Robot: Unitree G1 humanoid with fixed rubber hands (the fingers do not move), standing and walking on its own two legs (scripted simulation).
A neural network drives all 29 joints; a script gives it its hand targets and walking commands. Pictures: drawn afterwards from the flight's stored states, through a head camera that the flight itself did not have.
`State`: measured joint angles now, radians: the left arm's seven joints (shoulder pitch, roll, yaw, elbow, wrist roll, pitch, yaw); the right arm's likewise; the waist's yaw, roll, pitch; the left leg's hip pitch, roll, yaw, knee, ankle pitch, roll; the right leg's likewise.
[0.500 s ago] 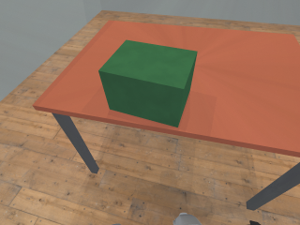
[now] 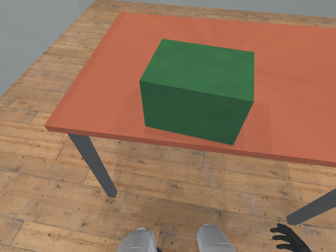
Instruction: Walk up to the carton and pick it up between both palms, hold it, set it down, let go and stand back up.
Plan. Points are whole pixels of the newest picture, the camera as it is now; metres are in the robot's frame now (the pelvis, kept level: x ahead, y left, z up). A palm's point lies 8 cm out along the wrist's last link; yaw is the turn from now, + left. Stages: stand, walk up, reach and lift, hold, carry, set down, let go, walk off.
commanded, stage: walk up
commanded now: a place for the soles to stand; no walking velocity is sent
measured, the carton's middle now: (197, 91) +0.52 -0.08 +0.07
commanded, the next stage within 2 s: none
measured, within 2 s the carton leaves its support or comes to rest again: neither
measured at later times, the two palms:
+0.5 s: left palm out of the picture +0.09 +0.40 -0.12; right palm out of the picture +0.09 -0.22 -0.04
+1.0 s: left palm (69, 228) +0.21 +0.28 -0.13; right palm out of the picture -0.06 -0.27 -0.06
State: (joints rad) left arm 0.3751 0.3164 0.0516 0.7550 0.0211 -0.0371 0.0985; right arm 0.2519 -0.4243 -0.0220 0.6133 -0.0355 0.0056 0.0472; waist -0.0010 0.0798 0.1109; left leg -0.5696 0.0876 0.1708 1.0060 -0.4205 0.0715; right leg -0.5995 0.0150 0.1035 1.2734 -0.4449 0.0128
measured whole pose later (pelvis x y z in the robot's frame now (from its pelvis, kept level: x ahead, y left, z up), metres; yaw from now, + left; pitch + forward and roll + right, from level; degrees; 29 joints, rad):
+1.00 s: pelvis +0.03 +0.03 +0.00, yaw -12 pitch -3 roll +1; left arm 0.13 0.35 0.11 0.79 0.04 0.06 -0.05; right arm 0.57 -0.35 -0.02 0.68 -0.02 -0.07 -0.09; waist 0.00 -0.15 0.13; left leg -0.28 0.09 0.03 1.07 -0.57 -0.03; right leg -0.53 0.05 0.09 1.02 -0.46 -0.02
